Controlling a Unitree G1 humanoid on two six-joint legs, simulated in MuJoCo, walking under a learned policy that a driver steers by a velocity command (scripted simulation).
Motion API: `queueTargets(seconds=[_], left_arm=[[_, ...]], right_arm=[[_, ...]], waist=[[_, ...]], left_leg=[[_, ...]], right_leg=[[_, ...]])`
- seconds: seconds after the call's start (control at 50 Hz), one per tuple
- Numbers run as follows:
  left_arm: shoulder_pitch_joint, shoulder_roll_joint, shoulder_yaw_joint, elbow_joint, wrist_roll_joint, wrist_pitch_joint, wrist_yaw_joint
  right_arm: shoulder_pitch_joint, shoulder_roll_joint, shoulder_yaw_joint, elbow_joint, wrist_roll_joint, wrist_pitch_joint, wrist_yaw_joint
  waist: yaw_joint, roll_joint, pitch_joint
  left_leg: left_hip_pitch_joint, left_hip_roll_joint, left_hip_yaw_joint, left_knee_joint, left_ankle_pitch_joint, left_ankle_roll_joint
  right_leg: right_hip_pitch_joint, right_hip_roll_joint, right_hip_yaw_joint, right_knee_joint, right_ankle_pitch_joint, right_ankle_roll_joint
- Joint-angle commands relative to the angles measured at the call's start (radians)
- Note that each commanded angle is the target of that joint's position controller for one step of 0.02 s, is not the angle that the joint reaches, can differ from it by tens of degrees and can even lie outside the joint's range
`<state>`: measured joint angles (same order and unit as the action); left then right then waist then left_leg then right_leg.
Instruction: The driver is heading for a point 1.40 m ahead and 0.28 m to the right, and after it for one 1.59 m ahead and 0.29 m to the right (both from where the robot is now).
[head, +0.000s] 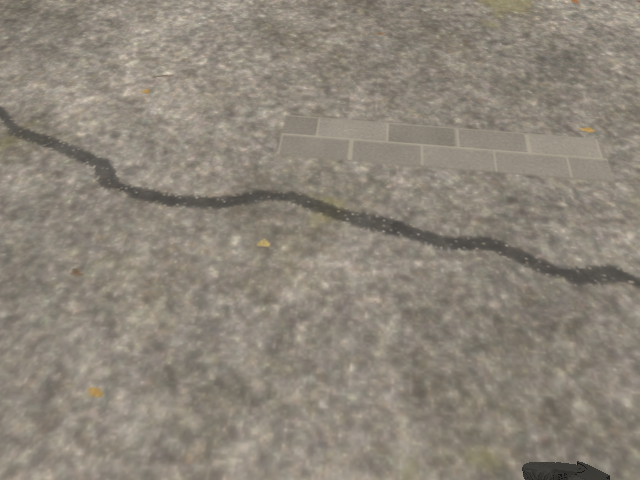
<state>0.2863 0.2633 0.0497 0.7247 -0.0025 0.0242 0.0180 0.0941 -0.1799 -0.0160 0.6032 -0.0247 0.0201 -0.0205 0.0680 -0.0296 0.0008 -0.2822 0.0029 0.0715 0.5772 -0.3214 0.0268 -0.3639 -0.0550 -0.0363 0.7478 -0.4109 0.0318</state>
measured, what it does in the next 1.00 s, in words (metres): steps on the spot: right foot, then left foot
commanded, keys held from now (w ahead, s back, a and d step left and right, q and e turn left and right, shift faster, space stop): e+shift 0.34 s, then shift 0.22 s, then q+shift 0.44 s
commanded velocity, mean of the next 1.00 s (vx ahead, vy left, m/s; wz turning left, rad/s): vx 0.00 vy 0.00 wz -0.18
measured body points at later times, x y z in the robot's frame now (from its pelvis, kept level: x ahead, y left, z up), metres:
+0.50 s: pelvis -0.02 -0.06 +0.01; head +0.01 -0.10 +0.45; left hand +0.25 +0.13 -0.06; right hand +0.04 -0.38 -0.10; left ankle +0.05 +0.10 -0.64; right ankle -0.02 -0.14 -0.73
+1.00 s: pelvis +0.00 -0.05 +0.00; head +0.03 -0.07 +0.45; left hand +0.20 +0.19 -0.08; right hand +0.11 -0.37 -0.09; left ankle +0.03 +0.08 -0.68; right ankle -0.03 -0.14 -0.73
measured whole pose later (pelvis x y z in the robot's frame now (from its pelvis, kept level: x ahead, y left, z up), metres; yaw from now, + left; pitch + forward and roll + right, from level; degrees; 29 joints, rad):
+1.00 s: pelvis +0.00 -0.05 +0.00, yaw -9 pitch +2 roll +0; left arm 0.18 0.27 0.08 0.64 0.03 0.00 0.01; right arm 0.18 -0.31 -0.11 0.61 0.02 0.03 -0.03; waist 0.00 0.03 0.02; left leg -0.53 -0.02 -0.09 1.01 -0.48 -0.05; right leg -0.29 0.04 -0.06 0.56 -0.32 -0.06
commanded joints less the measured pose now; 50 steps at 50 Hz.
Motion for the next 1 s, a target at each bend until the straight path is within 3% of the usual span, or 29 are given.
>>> queueTargets(seconds=[0.02,0.08,0.14,0.2,0.24,0.26,0.28,0.3,0.32,0.34,0.36,0.38,0.42,0.48,0.56,0.62,0.68,0.72,0.74,0.76,0.8,0.84,0.88,0.9,0.92,0.94,0.96,0.98,1.0], left_arm=[[-0.084,0.114,0.051,-0.12,-0.017,0.011,0.002],[-0.05,0.088,0.058,-0.118,-0.015,0.045,0.011],[-0.081,0.055,0.041,-0.139,-0.02,0.044,-0.012],[-0.096,0.075,0.04,-0.176,-0.024,0.032,-0.045],[-0.034,0.089,0.054,-0.173,-0.027,0.027,-0.046],[0.015,0.132,0.074,-0.162,-0.017,0.023,-0.032],[0.07,0.267,0.116,-0.171,-0.01,0.014,-0.011],[0.048,0.356,0.124,-0.211,0.02,-0.003,-0.012],[0.071,0.3,0.109,-0.216,0.031,-0.022,-0.023],[0.042,0.28,0.101,-0.213,0.021,-0.034,-0.017],[-0.035,0.251,0.092,-0.225,0.003,-0.032,-0.007],[-0.116,0.203,0.077,-0.248,-0.013,-0.025,0.0],[-0.171,0.158,0.054,-0.274,-0.001,-0.019,0.015],[-0.132,0.155,0.048,-0.253,0.013,-0.019,0.016],[-0.144,0.175,0.048,-0.236,0.012,0.001,0.011],[-0.195,0.08,0.01,-0.214,0.029,-0.006,-0.002],[-0.196,0.103,0.015,-0.18,0.023,-0.014,-0.007],[-0.135,0.135,0.033,-0.166,0.024,-0.017,0.008],[-0.108,0.126,0.036,-0.18,0.034,-0.018,0.011],[-0.156,0.112,0.038,-0.194,0.038,-0.02,0.015],[-0.23,0.07,0.039,-0.218,0.019,-0.021,0.015],[-0.212,0.046,0.038,-0.216,0.016,-0.031,0.002],[-0.142,0.054,0.046,-0.184,0.003,-0.046,-0.006],[-0.083,0.091,0.06,-0.154,0.007,-0.045,-0.005],[-0.089,0.161,0.079,-0.148,0.03,-0.036,-0.002],[-0.116,0.167,0.077,-0.16,0.054,-0.038,-0.012],[-0.135,0.118,0.058,-0.179,0.045,-0.049,-0.013],[-0.178,0.086,0.049,-0.185,0.038,-0.051,-0.008],[-0.218,0.096,0.05,-0.186,0.028,-0.053,-0.002]], right_arm=[[0.089,-0.206,-0.081,-0.054,0.002,-0.021,-0.028],[-0.039,-0.179,-0.082,-0.071,0.004,-0.031,-0.027],[-0.072,-0.164,-0.087,-0.056,-0.005,-0.029,-0.028],[-0.014,-0.221,-0.109,-0.021,0.01,-0.024,-0.029],[-0.019,-0.227,-0.115,-0.008,0.035,-0.016,-0.027],[0.029,-0.196,-0.11,0.012,0.034,-0.012,-0.022],[0.039,-0.148,-0.1,-0.003,0.009,-0.007,-0.017],[-0.08,-0.128,-0.087,-0.087,-0.003,-0.016,-0.023],[-0.144,-0.177,-0.098,-0.086,0.008,-0.023,-0.024],[-0.148,-0.182,-0.1,-0.076,0.025,-0.035,-0.028],[-0.112,-0.188,-0.105,-0.047,0.025,-0.038,-0.035],[-0.084,-0.214,-0.114,-0.032,0.017,-0.031,-0.041],[-0.04,-0.2,-0.111,-0.002,0.006,-0.025,-0.032],[-0.019,-0.159,-0.089,0.004,0.014,-0.015,-0.024],[-0.008,-0.155,-0.077,0.005,0.019,-0.013,-0.012],[0.038,-0.131,-0.057,0.03,0.025,-0.012,0.004],[0.04,-0.165,-0.063,0.008,0.028,-0.022,0.012],[0.016,-0.252,-0.079,-0.037,0.014,-0.029,0.011],[0.017,-0.301,-0.099,-0.037,0.026,-0.033,0.011],[0.023,-0.289,-0.108,-0.041,0.037,-0.032,0.009],[0.065,-0.263,-0.107,-0.046,0.029,-0.03,-0.002],[0.078,-0.264,-0.115,-0.055,0.031,-0.035,-0.012],[0.003,-0.261,-0.121,-0.072,0.056,-0.028,-0.021],[-0.015,-0.237,-0.119,-0.086,0.066,-0.02,-0.022],[-0.009,-0.188,-0.107,-0.105,0.068,-0.009,-0.022],[0.039,-0.206,-0.107,-0.109,0.048,-0.008,-0.016],[0.076,-0.242,-0.122,-0.09,0.032,-0.004,-0.008],[0.092,-0.253,-0.13,-0.065,0.041,0.005,0.0],[0.109,-0.235,-0.127,-0.049,0.046,0.014,0.003]], waist=[[-0.108,0.194,-0.038],[-0.049,0.14,-0.023],[-0.06,0.148,-0.05],[-0.076,0.163,-0.089],[-0.037,0.138,-0.102],[-0.027,0.061,-0.099],[-0.026,-0.21,-0.077],[-0.024,-0.405,-0.106],[0.042,-0.231,-0.195],[0.013,-0.171,-0.163],[-0.033,-0.071,-0.122],[-0.066,-0.07,-0.096],[-0.081,-0.088,-0.129],[-0.071,-0.066,-0.145],[-0.058,-0.094,-0.111],[-0.062,-0.121,-0.092],[-0.08,-0.106,-0.045],[-0.044,-0.008,-0.041],[-0.002,0.127,-0.044],[-0.022,0.213,-0.035],[-0.054,0.288,-0.046],[-0.057,0.292,-0.086],[-0.009,0.234,-0.117],[-0.005,0.185,-0.152],[-0.036,-0.054,-0.11],[-0.057,-0.274,-0.081],[-0.069,-0.175,-0.086],[-0.091,-0.071,-0.08],[-0.11,-0.032,-0.066]], left_leg=[[0.185,0.416,-0.307,-0.213,0.556,0.253],[0.107,0.362,-0.162,-0.24,0.467,0.208],[0.078,0.276,0.002,-0.201,0.396,0.156],[0.137,0.327,0.011,-0.148,0.442,0.146],[0.104,0.334,0.054,-0.053,0.358,0.087],[0.029,0.285,0.095,0.062,0.232,0.033],[-0.198,0.164,0.185,0.372,-0.057,-0.059],[-0.477,-0.009,0.047,0.637,-0.391,-0.123],[-0.516,0.003,-0.109,0.746,-0.367,-0.115],[-0.512,0.01,-0.146,0.759,-0.286,-0.085],[-0.521,0.036,-0.153,0.726,-0.174,-0.078],[-0.503,0.052,-0.152,0.677,-0.088,-0.085],[-0.404,0.038,-0.128,0.665,0.007,-0.103],[-0.352,0.029,-0.112,0.522,0.025,-0.123],[-0.258,0.035,-0.111,0.342,0.005,-0.12],[-0.111,0.073,-0.109,0.185,-0.007,-0.101],[-0.004,0.033,-0.052,-0.027,0.114,-0.063],[-0.005,0.088,-0.161,-0.051,0.435,-0.022],[-0.042,0.112,-0.235,-0.058,0.456,0.028],[-0.09,0.145,-0.33,-0.123,0.368,0.077],[-0.032,0.207,-0.507,-0.194,0.345,0.157],[0.06,0.212,-0.552,-0.179,0.374,0.178],[0.021,0.152,-0.503,-0.127,0.297,0.119],[-0.062,0.105,-0.454,-0.051,0.196,0.071],[-0.297,-0.006,-0.289,0.153,0.006,-0.001],[-0.431,-0.057,-0.161,0.357,-0.277,-0.05],[-0.433,0.011,-0.186,0.563,-0.293,-0.073],[-0.421,0.031,-0.185,0.65,-0.239,-0.088],[-0.427,0.047,-0.173,0.684,-0.166,-0.101]], right_leg=[[-0.299,-0.022,0.063,0.409,-0.223,0.024],[-0.285,-0.058,0.067,0.442,-0.096,0.063],[-0.166,-0.053,0.006,0.246,-0.001,0.056],[-0.098,-0.037,-0.04,0.089,-0.009,0.017],[0.016,0.002,-0.08,-0.067,0.098,-0.024],[0.115,0.026,-0.043,-0.161,0.21,-0.064],[0.251,-0.136,0.253,-0.283,0.604,-0.151],[0.318,-0.314,0.664,-0.358,0.752,-0.373],[0.366,-0.306,0.636,-0.394,0.582,-0.395],[0.333,-0.272,0.587,-0.415,0.421,-0.344],[0.296,-0.231,0.503,-0.397,0.35,-0.283],[0.25,-0.202,0.437,-0.374,0.365,-0.249],[0.181,-0.154,0.354,-0.359,0.465,-0.235],[0.192,-0.133,0.312,-0.336,0.575,-0.247],[0.141,-0.13,0.338,-0.364,0.365,-0.262],[0.082,-0.138,0.307,-0.37,0.259,-0.259],[0.061,-0.116,0.264,-0.337,0.219,-0.22],[0.086,-0.053,0.214,-0.244,0.167,-0.148],[0.089,0.035,0.12,-0.195,0.115,-0.104],[0.089,0.089,0.026,-0.108,0.096,-0.061],[0.001,0.14,0.026,-0.011,0.016,-0.042],[-0.056,0.139,0.075,-0.004,-0.109,-0.049],[0.063,0.111,0.093,-0.216,0.049,-0.054],[0.199,0.043,0.132,-0.304,0.163,-0.061],[0.301,-0.121,0.307,-0.373,0.224,-0.138],[0.295,-0.325,0.514,-0.428,0.461,-0.276],[0.284,-0.371,0.5,-0.412,0.618,-0.329],[0.258,-0.317,0.387,-0.391,0.643,-0.306],[0.248,-0.264,0.293,-0.382,0.621,-0.27]])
